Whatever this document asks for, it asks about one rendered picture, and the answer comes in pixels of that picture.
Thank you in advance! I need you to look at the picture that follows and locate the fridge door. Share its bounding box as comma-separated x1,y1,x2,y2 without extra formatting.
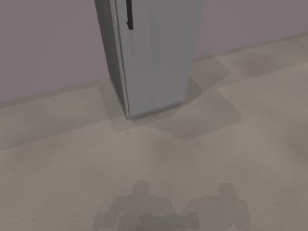
114,0,205,116

